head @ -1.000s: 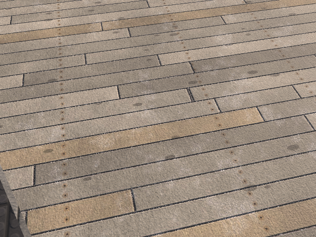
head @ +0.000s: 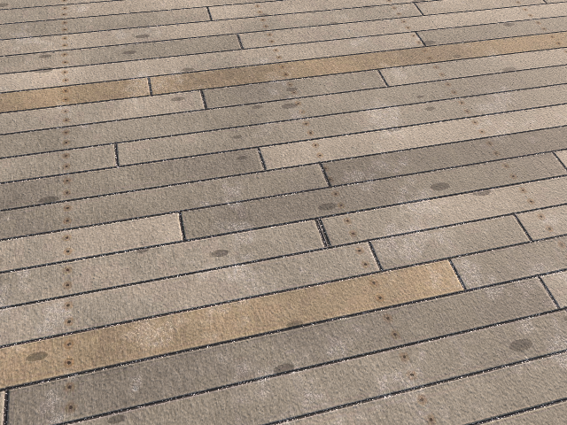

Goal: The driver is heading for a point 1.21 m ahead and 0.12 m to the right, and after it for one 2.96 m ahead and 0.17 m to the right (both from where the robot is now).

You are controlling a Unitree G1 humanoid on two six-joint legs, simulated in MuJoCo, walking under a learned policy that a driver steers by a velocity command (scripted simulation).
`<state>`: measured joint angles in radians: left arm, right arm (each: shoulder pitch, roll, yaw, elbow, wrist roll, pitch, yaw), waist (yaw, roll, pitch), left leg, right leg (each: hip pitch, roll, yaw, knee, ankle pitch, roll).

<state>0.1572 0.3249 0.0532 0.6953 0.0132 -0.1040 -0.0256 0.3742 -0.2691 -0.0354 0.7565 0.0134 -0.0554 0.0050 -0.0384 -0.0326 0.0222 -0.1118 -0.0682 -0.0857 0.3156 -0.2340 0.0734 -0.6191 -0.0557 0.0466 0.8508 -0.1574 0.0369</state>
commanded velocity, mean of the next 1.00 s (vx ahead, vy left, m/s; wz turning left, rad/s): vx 0.49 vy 0.00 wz -0.17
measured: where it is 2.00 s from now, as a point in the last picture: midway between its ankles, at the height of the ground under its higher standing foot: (328, 200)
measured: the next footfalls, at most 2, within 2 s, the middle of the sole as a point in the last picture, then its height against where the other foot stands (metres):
right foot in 0.22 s outside the picture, level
left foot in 0.68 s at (212, 389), level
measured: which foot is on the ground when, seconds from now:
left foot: down 0.00-0.22, up 0.24-0.66, down 0.68-1.00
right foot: up 0.00-0.20, down 0.22-0.68, up 0.70-1.00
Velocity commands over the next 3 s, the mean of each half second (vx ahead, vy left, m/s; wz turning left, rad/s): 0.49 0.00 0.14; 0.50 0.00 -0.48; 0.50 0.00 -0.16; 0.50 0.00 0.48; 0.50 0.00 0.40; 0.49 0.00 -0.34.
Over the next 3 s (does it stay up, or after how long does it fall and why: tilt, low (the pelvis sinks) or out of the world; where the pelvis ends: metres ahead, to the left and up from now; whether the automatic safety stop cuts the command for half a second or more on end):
stays up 1.61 -0.09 0.00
